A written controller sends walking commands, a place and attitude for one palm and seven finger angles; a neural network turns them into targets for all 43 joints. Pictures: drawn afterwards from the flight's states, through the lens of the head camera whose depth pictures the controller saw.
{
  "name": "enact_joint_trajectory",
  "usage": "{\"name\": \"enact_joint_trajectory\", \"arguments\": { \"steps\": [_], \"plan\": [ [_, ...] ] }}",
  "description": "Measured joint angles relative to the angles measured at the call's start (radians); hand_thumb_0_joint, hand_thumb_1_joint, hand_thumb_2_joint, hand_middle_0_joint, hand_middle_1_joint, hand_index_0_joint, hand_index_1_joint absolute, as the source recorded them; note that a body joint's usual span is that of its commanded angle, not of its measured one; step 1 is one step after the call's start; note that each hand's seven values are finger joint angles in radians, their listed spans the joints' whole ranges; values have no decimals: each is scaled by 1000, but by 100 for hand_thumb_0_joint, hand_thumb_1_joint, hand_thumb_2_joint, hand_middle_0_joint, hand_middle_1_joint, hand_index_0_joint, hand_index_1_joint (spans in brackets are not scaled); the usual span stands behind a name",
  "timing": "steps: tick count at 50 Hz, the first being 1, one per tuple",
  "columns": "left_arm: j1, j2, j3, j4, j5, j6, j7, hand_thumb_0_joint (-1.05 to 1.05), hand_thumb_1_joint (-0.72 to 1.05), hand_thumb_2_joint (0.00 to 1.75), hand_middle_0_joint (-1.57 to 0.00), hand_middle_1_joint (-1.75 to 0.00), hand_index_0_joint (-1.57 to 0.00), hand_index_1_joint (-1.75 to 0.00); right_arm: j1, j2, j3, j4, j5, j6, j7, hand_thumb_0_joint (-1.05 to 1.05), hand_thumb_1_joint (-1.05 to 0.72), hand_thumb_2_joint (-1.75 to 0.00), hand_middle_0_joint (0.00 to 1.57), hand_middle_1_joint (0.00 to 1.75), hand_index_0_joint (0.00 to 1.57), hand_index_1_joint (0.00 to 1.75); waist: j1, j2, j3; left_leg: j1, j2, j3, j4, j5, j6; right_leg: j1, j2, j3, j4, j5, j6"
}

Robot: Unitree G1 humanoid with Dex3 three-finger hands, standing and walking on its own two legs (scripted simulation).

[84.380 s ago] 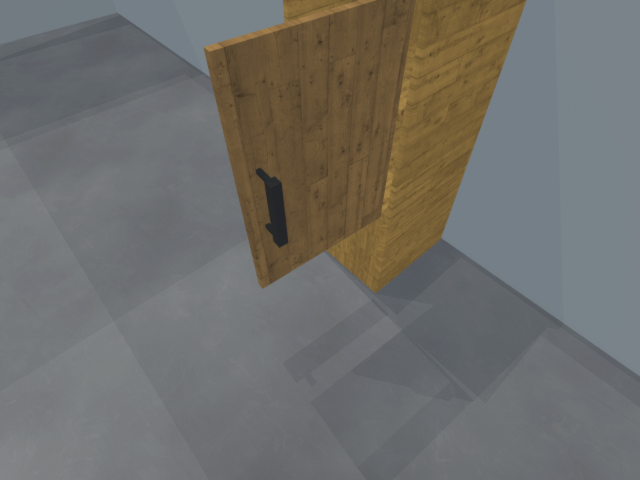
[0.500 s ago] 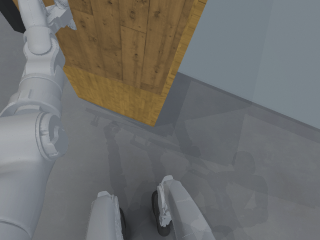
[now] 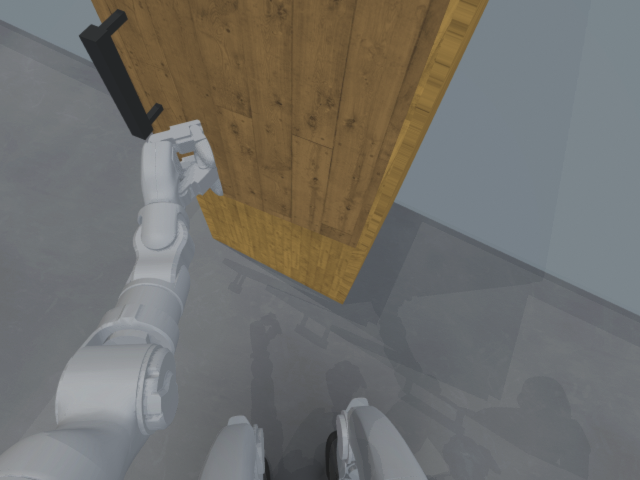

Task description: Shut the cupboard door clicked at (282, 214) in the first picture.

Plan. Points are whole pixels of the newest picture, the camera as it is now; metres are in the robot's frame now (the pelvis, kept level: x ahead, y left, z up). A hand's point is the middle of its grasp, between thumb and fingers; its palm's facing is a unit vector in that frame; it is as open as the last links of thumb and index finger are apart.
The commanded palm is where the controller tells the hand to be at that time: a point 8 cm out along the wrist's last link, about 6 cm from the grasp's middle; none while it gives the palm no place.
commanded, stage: pull the fist back off the door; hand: left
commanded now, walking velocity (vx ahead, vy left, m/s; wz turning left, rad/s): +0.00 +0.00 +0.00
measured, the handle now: (130, 79) +0.64 +0.21 +0.04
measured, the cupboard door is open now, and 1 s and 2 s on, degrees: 5 5 5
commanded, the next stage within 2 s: draw the hand back to the body in 0.14 s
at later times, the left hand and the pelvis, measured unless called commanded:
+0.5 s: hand (172, 186) +0.43 +0.13 +0.08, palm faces +0.06 -1.00 -0.05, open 3.1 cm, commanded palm +0.39 +0.18 +0.10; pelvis +0.00 +0.00 +0.03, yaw -1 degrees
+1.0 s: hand (7, 278) +0.30 +0.21 +0.17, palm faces +0.18 -0.96 -0.23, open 3.2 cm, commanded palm +0.26 +0.26 +0.19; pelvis +0.02 +0.02 +0.09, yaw +1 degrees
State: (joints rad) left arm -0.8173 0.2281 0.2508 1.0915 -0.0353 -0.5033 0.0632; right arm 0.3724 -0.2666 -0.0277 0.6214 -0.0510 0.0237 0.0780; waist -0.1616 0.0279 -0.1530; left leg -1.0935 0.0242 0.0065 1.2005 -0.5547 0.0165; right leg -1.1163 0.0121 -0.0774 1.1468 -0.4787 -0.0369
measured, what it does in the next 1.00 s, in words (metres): rises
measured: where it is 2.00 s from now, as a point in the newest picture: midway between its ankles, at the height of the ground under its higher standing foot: outside the picture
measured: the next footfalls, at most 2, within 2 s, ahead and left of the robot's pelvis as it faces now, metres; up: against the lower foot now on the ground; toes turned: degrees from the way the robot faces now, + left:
none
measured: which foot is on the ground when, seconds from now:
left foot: down 0.00-1.00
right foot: down 0.00-1.00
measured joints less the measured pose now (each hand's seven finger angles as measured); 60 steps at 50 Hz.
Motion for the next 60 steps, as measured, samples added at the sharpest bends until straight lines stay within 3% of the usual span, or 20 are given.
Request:
{"name": "enact_joint_trajectory", "arguments": {
  "steps": [7,14,17,22,28,32,39,42,46,52,60],
  "plan": [
    [59,-21,-35,-64,25,-68,22,2,90,90,-130,-150,-130,-150,-87,4,-10,-6,2,0,-18,1,-91,-90,20,30,20,30,17,-8,2,12,-6,-1,13,-7,-2,9,-6,0,21,-13,-2],
    [3,-3,-49,4,3,-22,3,1,90,90,-130,-150,-130,-150,-111,28,13,2,14,12,-31,1,-91,-90,20,30,20,30,27,2,1,22,-13,-2,7,2,-2,19,-13,-1,21,-9,-1],
    [10,-6,-24,-16,-13,-3,-13,1,90,90,-130,-150,-130,-150,-99,39,22,-2,18,17,-34,1,-91,-90,20,30,20,30,28,3,5,30,-11,4,-2,8,-1,24,-11,5,14,-2,-2],
    [188,-21,-7,-224,-48,12,-45,2,90,90,-130,-150,-130,-150,-49,47,22,-21,37,28,-40,1,-91,-90,20,30,20,30,49,12,4,117,-2,31,-68,21,1,96,2,32,-44,19,3],
    [405,-15,-40,-404,-96,97,-86,1,90,90,-130,-150,-130,-150,0,41,32,-36,74,38,-65,1,-91,-90,20,30,20,30,86,13,15,297,-4,37,-207,66,3,275,5,40,-179,60,8],
    [488,-7,-66,-495,-134,122,-110,1,90,90,-130,-150,-130,-150,-11,28,33,-38,87,15,-88,1,-91,-90,20,30,20,30,100,2,30,384,-8,19,-270,93,3,375,3,23,-254,85,8],
    [629,-7,-126,-667,-159,164,-172,1,90,90,-128,-147,-127,-147,-82,-4,21,-60,105,-32,-110,1,-91,-90,20,30,20,30,122,2,40,493,-17,12,-328,110,11,494,-3,17,-324,105,16],
    [714,8,-163,-766,-95,243,-111,1,90,90,-124,-143,-123,-143,-124,8,19,-78,107,-15,-131,1,-91,-90,20,30,20,30,134,-1,54,572,-26,26,-385,126,17,564,-10,32,-364,115,23],
    [826,25,-190,-902,-50,338,-38,1,89,90,-116,-134,-115,-134,-161,31,34,-102,106,-6,-160,1,-91,-90,20,30,20,30,150,7,71,682,-35,29,-474,155,21,670,-16,37,-444,139,29],
    [933,51,-165,-1069,-33,421,19,1,89,90,-101,-118,-101,-118,-187,58,71,-102,100,-20,-175,1,-91,-90,20,30,20,30,185,17,101,823,-43,18,-590,195,23,817,-21,28,-563,175,34],
    [1080,62,-109,-1250,-27,465,36,1,89,90,-79,-94,-79,-94,-188,66,93,-72,81,-49,-157,1,-90,-90,20,30,21,30,213,40,129,944,-51,11,-705,237,25,941,-25,22,-678,214,39]
  ]
}}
